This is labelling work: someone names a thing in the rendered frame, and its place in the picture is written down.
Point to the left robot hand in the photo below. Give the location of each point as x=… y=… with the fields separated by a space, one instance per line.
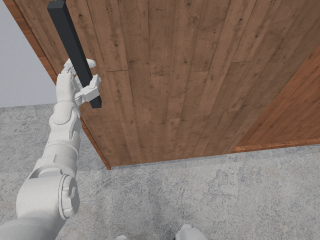
x=67 y=86

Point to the robot left upper arm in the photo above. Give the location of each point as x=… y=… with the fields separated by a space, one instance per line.
x=44 y=205

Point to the left robot forearm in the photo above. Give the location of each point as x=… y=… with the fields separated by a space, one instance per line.
x=62 y=148

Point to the handle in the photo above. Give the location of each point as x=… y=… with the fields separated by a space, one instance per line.
x=63 y=23

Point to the robot left shin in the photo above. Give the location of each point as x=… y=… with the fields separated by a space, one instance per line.
x=122 y=237

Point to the wardrobe door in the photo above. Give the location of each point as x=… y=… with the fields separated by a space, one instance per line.
x=180 y=79
x=294 y=114

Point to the robot right thigh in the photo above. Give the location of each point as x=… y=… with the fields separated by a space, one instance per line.
x=189 y=234

